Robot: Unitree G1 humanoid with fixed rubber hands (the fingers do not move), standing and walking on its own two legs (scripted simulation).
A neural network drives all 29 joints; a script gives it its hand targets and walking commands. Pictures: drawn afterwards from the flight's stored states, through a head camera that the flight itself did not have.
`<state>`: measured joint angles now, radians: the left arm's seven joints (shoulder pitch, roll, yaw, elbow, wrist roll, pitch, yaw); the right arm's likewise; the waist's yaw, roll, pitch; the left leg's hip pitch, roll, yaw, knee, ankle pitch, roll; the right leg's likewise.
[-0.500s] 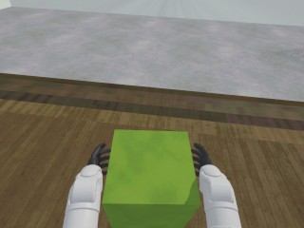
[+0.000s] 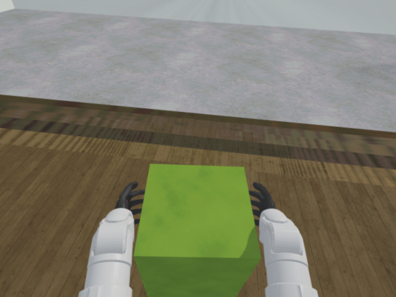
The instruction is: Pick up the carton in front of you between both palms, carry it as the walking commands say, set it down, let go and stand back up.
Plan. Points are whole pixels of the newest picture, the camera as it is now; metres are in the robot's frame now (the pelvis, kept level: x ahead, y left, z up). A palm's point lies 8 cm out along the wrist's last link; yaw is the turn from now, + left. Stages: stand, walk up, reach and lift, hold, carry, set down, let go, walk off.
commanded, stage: hold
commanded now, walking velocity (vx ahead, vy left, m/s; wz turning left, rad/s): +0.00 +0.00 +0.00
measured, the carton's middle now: (194, 233) +0.30 +0.00 -0.02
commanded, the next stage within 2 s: carry in 0.18 s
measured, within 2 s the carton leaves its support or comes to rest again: neither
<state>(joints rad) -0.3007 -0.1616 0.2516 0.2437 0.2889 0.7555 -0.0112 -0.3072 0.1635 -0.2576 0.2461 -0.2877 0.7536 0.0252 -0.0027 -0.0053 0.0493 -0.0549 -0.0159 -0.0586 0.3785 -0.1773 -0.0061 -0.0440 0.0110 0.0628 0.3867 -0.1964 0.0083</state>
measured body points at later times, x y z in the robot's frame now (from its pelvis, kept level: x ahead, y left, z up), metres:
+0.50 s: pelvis +0.07 -0.02 +0.00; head +0.04 -0.02 +0.45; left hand +0.37 +0.13 +0.07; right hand +0.37 -0.18 +0.07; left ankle +0.07 +0.10 -0.72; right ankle +0.02 -0.13 -0.74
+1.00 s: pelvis +0.35 -0.06 -0.02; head +0.34 -0.07 +0.43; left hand +0.63 +0.08 +0.06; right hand +0.63 -0.22 +0.06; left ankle +0.17 +0.08 -0.70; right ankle +0.42 -0.14 -0.74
